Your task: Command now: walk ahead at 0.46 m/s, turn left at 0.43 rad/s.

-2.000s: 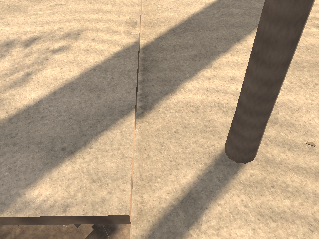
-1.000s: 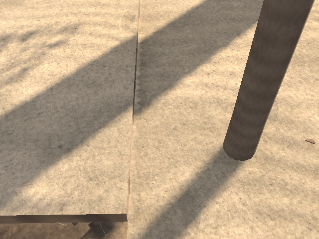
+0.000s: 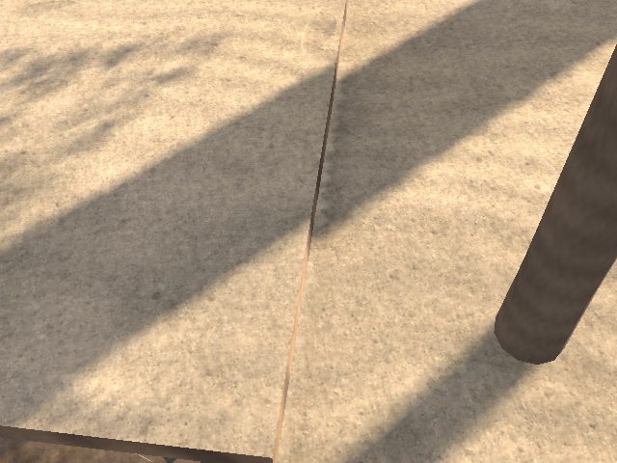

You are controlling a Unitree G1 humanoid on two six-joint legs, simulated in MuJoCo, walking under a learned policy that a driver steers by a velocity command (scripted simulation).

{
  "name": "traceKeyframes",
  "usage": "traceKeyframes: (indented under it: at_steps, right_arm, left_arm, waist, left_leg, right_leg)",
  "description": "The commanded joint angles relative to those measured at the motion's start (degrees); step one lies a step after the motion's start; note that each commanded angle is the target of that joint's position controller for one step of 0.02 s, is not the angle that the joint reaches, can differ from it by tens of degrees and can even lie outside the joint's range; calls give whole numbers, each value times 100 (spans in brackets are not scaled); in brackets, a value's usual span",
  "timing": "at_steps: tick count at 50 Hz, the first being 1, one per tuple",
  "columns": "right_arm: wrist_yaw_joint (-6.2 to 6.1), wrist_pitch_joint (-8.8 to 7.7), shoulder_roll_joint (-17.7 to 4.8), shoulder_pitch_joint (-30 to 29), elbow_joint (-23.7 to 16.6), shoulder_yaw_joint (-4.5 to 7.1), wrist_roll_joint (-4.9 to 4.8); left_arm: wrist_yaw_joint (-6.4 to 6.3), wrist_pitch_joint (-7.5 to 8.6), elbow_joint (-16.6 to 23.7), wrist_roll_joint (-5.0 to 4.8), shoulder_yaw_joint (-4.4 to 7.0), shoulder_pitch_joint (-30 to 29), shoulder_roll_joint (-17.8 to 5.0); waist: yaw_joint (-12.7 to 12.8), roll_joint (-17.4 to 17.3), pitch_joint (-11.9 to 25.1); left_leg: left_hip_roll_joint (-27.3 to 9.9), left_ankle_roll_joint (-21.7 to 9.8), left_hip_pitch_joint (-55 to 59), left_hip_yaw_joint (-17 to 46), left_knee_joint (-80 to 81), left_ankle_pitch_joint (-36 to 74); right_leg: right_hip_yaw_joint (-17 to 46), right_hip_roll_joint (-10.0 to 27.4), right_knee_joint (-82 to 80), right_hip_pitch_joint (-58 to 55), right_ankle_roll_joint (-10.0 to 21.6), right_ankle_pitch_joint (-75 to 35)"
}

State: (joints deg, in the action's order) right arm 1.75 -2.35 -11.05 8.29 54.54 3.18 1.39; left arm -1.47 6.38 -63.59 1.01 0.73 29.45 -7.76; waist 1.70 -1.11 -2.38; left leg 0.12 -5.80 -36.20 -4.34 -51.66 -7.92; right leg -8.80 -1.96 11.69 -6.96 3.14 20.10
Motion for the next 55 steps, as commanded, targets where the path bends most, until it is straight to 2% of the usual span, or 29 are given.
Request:
traceKeyframes:
  at_steps: [1, 4, 6, 7, 8, 9, 10, 11, 12, 14, 15, 17, 21, 29, 31, 33, 34, 35, 36, 37, 38, 39, 40, 42, 44, 48, 49, 52, 55]
  right_arm:
    - [34, -5, 147, -822, -614, -131, 37]
    - [65, 5, -326, 184, -382, 28, -12]
    - [56, -14, -649, 1496, 70, 197, 60]
    - [23, 16, -986, 2004, 170, 346, 152]
    - [6, 72, -1377, 1501, -20, 437, 124]
    - [46, 94, -1547, 1388, -97, 466, 28]
    - [-10, 90, -1131, 1020, -131, 365, -28]
    - [-33, 69, -806, 784, -174, 278, -50]
    - [-63, 5, -676, 633, -201, 219, -33]
    - [-170, -177, -795, 576, -238, 181, -119]
    - [-185, -264, -853, 712, -207, 185, -132]
    - [-196, -321, -965, 998, -157, 200, -156]
    - [-190, -185, -937, 1745, -153, 201, -172]
    - [-302, -139, -967, 2361, -299, 174, -44]
    - [-338, -134, -1044, 2203, -389, 189, -29]
    - [-318, -178, -1196, 1741, -558, 215, -41]
    - [-249, -226, -1256, 1482, -626, 227, -75]
    - [-175, -299, -1121, 1285, -770, 206, -181]
    - [-190, -321, -371, 1535, -956, 25, -232]
    - [-259, -230, -686, 2350, -1044, 83, -323]
    - [-288, -89, -888, 2241, -758, 98, -86]
    - [-214, -57, -816, 1784, -817, 79, 31]
    - [-163, -32, -641, 1638, -882, 52, 64]
    - [-49, 48, -428, 1368, -1016, -8, 130]
    - [-73, 100, -298, 1160, -1160, -34, 121]
    - [-177, 119, 27, -55, -1825, -273, 193]
    - [-165, 122, -112, -170, -1923, -294, 209]
    - [-55, 114, -248, -502, -2111, -313, 180]
    - [-53, 87, 196, -763, -2165, -501, 19]
  left_arm:
    - [-107, 147, 150, -55, 43, 105, -726]
    - [-193, 54, 145, -38, 57, 56, -922]
    - [-122, 6, 369, -44, 173, -374, -1244]
    - [-6, 34, 578, -84, 190, -692, -1194]
    - [89, 83, 909, -40, 122, -592, -556]
    - [151, 94, 1198, -134, 171, -516, -837]
    - [149, 143, 1290, -58, 181, -933, -967]
    - [147, 165, 1350, -35, 196, -1058, -990]
    - [122, 107, 1380, 21, 204, -1167, -928]
    - [131, -164, 1307, 228, 179, -941, -772]
    - [138, -259, 1343, 247, 183, -963, -751]
    - [167, -343, 1490, 225, 195, -1328, -770]
    - [250, -415, 2002, 173, 240, -2510, -876]
    - [304, -370, 2691, 91, 100, -3893, -853]
    - [266, -307, 2770, 40, 79, -3767, -924]
    - [162, -249, 2548, 4, 165, -2827, -1189]
    - [96, -195, 2349, -10, 216, -1989, -1306]
    - [3, -115, 2161, 90, 297, -1086, -1542]
    - [-61, -111, 2117, 233, 353, -589, -1893]
    - [2, -216, 2204, 193, 467, -893, -2176]
    - [61, -274, 2352, 144, 386, -1410, -1535]
    - [101, -273, 2377, 111, 253, -1706, -1063]
    - [126, -247, 2283, 153, 208, -1703, -950]
    - [146, -128, 1973, 115, 216, -1372, -1020]
    - [232, 9, 1670, 55, 214, -888, -979]
    - [253, 36, 1201, 58, 180, -351, -970]
    - [256, 43, 1239, 56, 182, -410, -1054]
    - [165, 15, 1218, -24, 109, -481, -943]
    - [104, -16, 1112, -19, 157, -157, -1160]
  waist:
    - [-89, 729, -656]
    - [-626, 987, 39]
    - [-1256, 1055, 657]
    - [-1653, 549, 892]
    - [-917, -947, 1171]
    - [-829, -832, 1692]
    - [-641, -97, 850]
    - [-422, 387, 108]
    - [-181, 736, -106]
    - [139, 590, -143]
    - [133, 458, -90]
    - [35, 232, -67]
    - [-445, -140, 28]
    - [-810, -425, -35]
    - [-654, -489, 67]
    - [-174, -546, 472]
    - [304, -495, 806]
    - [689, -270, 1350]
    - [514, 1013, 1951]
    - [-41, 1874, 2500]
    - [-175, 681, 1620]
    - [-136, 234, 875]
    - [-216, 167, 534]
    - [-273, 452, 206]
    - [-266, 714, 330]
    - [-336, 379, -93]
    - [-376, 301, -119]
    - [-386, 399, -162]
    - [-143, 656, 179]
  left_leg:
    - [307, -39, 442, -638, 1278, 213]
    - [658, -392, 1738, -738, 1413, 121]
    - [657, -748, 3124, -390, 1870, 139]
    - [147, -1095, 3917, 405, 2475, -358]
    - [-1382, -1492, 4871, 2945, 2586, 484]
    - [-1868, -2265, 5158, 4500, 3402, -231]
    - [-1774, -1980, 4527, 4073, 3760, -1182]
    - [-1613, -1683, 3578, 3612, 4027, -990]
    - [-1339, -1429, 3005, 3230, 4075, -351]
    - [-981, -1262, 2267, 2594, 4131, 795]
    - [-868, -1223, 2209, 2411, 4113, 1277]
    - [-655, -1035, 2273, 2101, 4114, 1712]
    - [-470, -476, 3028, 2070, 3852, 2275]
    - [-594, -540, 4188, 2509, 3321, 3408]
    - [-580, -445, 4131, 2536, 3032, 3878]
    - [-380, -167, 3654, 2495, 2298, 4916]
    - [-208, -80, 3400, 2447, 1414, 4855]
    - [85, 2, 2554, 2364, 215, 3597]
    - [612, 51, 1415, 1611, -1381, -1459]
    - [869, 108, 490, 1252, -2602, -2378]
    - [411, 152, 137, 1190, -3109, -1750]
    - [316, 185, 42, 1038, -3040, -1379]
    - [224, 205, 41, 950, -3158, -1275]
    - [70, 160, -194, 892, -3375, -1247]
    - [177, 8, -924, 880, -4406, -1469]
    - [58, -150, -2739, 966, -5303, -1167]
    - [-11, -76, -2650, 751, -4881, -948]
    - [-384, 210, -2003, 72, -3244, -679]
    - [-328, 124, -636, -297, -1434, -1014]
  right_leg:
    - [29, 1290, -27, 833, 92, -5382]
    - [-246, 1414, 1360, 626, 5, -7369]
    - [-206, 1501, 3350, 1046, 66, -6798]
    - [-321, 1108, 5260, 1859, 83, -4796]
    - [-63, 106, 7439, 3687, -46, 774]
    - [1091, -66, 8102, 4579, 6, 585]
    - [1265, 338, 7598, 5019, 49, 65]
    - [1184, 540, 6953, 4857, 26, -200]
    - [1226, 717, 6439, 4479, -58, -289]
    - [1219, 836, 5823, 3861, -254, -269]
    - [1144, 840, 5609, 3786, -328, -301]
    - [1007, 856, 5139, 3970, -452, -684]
    - [820, 736, 4424, 4785, -600, -1559]
    - [739, 211, 2961, 5081, -463, -1574]
    - [803, 73, 2387, 4415, -321, -1523]
    - [800, -219, 1839, 2731, -140, -1363]
    - [839, -115, 1370, 1720, -63, -1808]
    - [1290, 482, 1295, 258, 58, -1932]
    - [2807, 2280, 1561, -948, 232, -3137]
    - [5124, 2945, 1045, -1119, 1001, -2466]
    - [4715, 2613, 760, -176, 1030, -821]
    - [3911, 2194, 479, 655, 933, -144]
    - [3382, 1919, 268, 1186, 841, -255]
    - [2683, 1569, 46, 1676, 770, -562]
    - [2579, 1585, 132, 1454, 856, -990]
    - [2273, 1488, -44, 1819, 818, 532]
    - [2136, 1374, -279, 2049, 829, 573]
    - [1579, 1228, -535, 2221, 921, -1974]
    - [906, 1306, -281, 1755, 699, -4985]
